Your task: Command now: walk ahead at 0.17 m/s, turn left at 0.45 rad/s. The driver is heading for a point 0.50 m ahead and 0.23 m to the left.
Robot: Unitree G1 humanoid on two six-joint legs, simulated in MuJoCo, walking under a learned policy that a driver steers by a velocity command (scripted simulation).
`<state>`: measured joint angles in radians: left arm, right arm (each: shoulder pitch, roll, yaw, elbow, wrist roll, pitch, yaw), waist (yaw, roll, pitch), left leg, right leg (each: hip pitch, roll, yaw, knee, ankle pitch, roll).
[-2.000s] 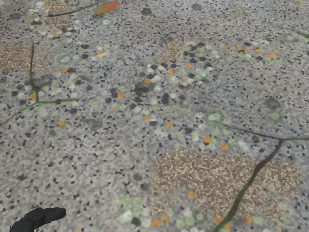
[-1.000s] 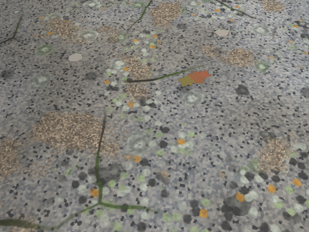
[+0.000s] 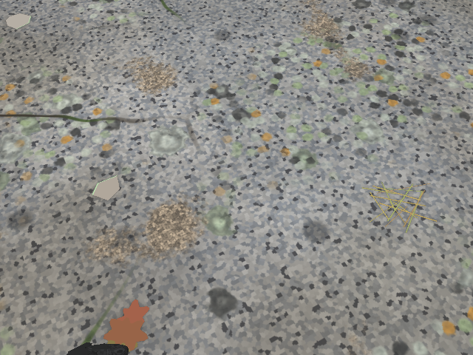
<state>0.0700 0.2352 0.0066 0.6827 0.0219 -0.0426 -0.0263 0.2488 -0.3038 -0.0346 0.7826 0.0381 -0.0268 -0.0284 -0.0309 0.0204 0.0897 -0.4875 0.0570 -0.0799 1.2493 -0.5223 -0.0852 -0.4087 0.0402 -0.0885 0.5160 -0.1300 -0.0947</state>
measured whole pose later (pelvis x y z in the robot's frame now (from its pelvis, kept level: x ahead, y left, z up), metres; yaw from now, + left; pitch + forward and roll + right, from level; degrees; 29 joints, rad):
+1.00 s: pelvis +0.15 +0.07 +0.02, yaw +35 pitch +2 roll +2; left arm 0.24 0.25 0.06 0.77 -0.02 0.00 0.02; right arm 0.21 -0.29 -0.07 0.64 0.02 0.02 0.00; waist 0.04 0.01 -0.03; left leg -0.35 -0.03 -0.03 0.82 -0.47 -0.04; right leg -0.25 -0.02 0.05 0.44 -0.24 -0.02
